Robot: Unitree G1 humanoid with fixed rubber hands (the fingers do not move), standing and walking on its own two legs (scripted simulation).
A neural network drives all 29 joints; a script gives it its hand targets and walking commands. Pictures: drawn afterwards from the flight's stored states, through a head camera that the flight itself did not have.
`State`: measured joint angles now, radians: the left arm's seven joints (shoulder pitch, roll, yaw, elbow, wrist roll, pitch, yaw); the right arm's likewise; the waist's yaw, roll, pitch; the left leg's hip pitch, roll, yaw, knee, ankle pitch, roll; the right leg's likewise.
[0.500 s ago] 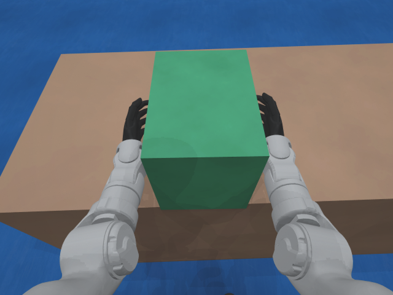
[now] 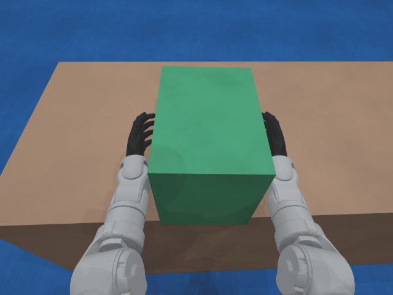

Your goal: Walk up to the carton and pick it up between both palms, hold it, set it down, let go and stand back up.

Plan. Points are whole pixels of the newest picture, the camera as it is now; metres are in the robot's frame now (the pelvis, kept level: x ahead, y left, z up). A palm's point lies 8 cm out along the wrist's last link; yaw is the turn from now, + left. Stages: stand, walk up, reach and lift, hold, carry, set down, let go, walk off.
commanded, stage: reach and lift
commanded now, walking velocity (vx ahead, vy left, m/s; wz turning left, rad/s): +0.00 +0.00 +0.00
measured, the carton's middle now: (205, 147) +0.43 -0.02 +0.04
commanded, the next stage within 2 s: none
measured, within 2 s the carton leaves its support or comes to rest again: leaves its support in 0.88 s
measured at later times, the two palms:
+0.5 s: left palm (136, 150) +0.40 +0.13 +0.06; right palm (273, 152) +0.40 -0.16 +0.06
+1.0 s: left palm (132, 154) +0.39 +0.13 +0.07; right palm (274, 153) +0.38 -0.15 +0.08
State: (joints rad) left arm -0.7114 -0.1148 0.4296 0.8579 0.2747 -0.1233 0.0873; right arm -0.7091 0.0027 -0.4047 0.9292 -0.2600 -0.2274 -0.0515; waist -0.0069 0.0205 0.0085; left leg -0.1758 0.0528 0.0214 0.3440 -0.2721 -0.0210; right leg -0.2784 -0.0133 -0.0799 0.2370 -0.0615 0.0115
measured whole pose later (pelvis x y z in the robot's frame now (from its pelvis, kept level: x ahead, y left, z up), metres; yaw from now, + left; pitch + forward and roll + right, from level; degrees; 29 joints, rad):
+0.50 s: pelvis +0.00 +0.00 +0.00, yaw +0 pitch +6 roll -2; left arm -0.71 -0.11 0.40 0.80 0.29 -0.06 0.09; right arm -0.70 0.01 -0.42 0.92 -0.24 -0.23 -0.04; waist -0.01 0.01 0.02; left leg -0.18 0.05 0.02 0.35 -0.27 -0.02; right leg -0.28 -0.02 -0.08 0.23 -0.05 0.01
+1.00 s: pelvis -0.02 +0.00 +0.00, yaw +1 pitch +9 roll -1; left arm -0.73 -0.09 0.40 0.97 0.27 -0.26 0.12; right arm -0.73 -0.01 -0.43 1.08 -0.32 -0.44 -0.12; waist -0.01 0.00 -0.07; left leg -0.27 0.04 0.01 0.36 -0.25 -0.02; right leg -0.34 -0.03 -0.09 0.21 -0.02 0.01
